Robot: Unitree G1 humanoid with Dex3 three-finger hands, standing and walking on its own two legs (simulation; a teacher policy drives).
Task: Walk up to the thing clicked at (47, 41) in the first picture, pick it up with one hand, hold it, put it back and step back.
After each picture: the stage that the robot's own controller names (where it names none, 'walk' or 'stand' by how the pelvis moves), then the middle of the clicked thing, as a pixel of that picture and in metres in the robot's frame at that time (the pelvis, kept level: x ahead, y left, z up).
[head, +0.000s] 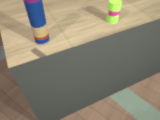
stand; (37, 18) +0.61 +0.21 +0.11
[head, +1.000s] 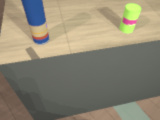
walk; (35, 15) +0.55 +0.22 +0.13
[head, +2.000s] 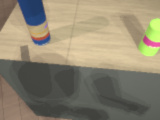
stand; (33, 12) +0.50 +0.19 +0.16
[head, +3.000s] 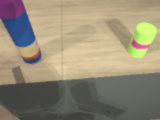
stand; (22, 33) +0.45 +0.19 +0.13
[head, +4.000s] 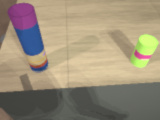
stand; (32, 42) +0.43 +0.19 +0.11
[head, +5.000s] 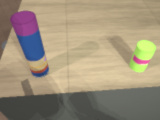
stand; (33, 48) +0.42 +0.19 +0.11
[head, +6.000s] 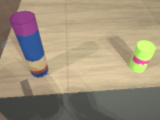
stand; (32, 49) +0.42 +0.19 +0.11
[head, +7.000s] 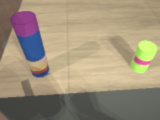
stand; (33, 49) +0.42 +0.19 +0.11
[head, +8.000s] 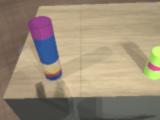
rise first; (48, 52) +0.41 +0.16 +0.11
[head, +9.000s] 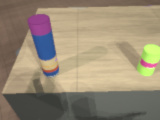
go down; (45, 49) +0.45 +0.16 +0.11
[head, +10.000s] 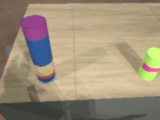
go down; (41, 53) +0.41 +0.15 +0.12
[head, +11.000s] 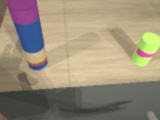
close in; (31, 39) +0.44 +0.16 +0.13
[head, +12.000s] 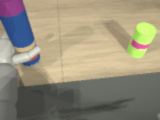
close; (20, 33) +0.44 +0.18 +0.15
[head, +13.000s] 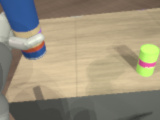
lift; (22, 14) +0.34 +0.15 +0.34
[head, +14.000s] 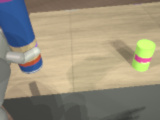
lift; (18, 30) +0.35 +0.17 +0.28
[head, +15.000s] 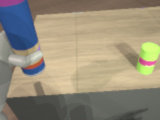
hold; (21, 33) +0.33 +0.17 +0.28
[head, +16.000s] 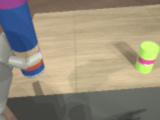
hold; (21, 35) +0.33 +0.17 +0.27
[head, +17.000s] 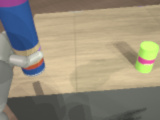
crouch; (22, 34) +0.33 +0.16 +0.28
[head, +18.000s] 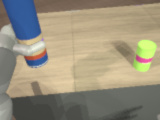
crouch; (26, 25) +0.37 +0.16 +0.28
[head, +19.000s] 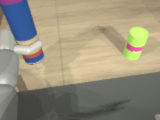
lower; (23, 27) +0.45 +0.17 +0.19
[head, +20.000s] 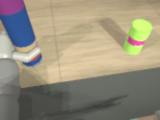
lower; (21, 32) +0.44 +0.17 +0.15
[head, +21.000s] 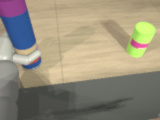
lower; (22, 35) +0.44 +0.17 +0.15
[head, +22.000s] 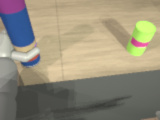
lower; (21, 32) +0.44 +0.17 +0.15
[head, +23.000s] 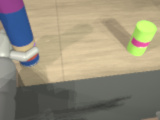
rest; (19, 32) +0.45 +0.18 +0.15
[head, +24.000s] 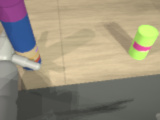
withdraw; (22, 38) +0.43 +0.18 +0.15
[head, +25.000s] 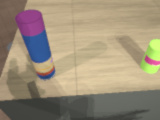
sink last; (39, 49) +0.41 +0.16 +0.13
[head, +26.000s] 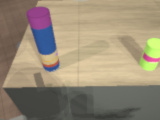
stand; (46, 43) +0.45 +0.17 +0.12
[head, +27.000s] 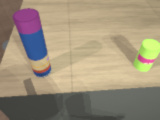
stand; (35, 47) +0.42 +0.17 +0.12
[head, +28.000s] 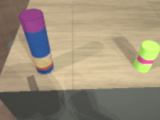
stand; (39, 46) +0.44 +0.17 +0.11
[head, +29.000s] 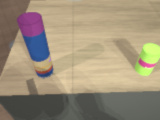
stand; (38, 49) +0.43 +0.17 +0.11
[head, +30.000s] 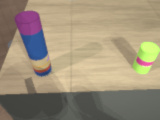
stand; (36, 48) +0.43 +0.18 +0.11
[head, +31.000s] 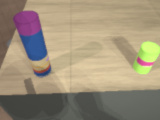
stand; (35, 48) +0.43 +0.18 +0.11
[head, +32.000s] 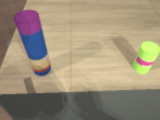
stand; (36, 47) +0.43 +0.18 +0.11
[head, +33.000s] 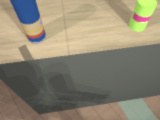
walk; (27, 10) +0.51 +0.19 +0.14
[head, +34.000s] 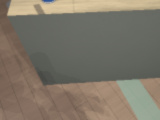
walk; out of the picture +0.74 +0.18 +0.14
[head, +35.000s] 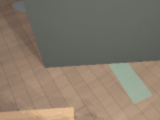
stand; out of the picture +1.03 +0.23 +0.13
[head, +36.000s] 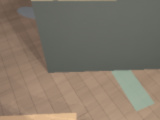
stand; out of the picture +1.03 +0.17 +0.12
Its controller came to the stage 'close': yes
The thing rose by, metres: 0.21
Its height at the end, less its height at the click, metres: +0.00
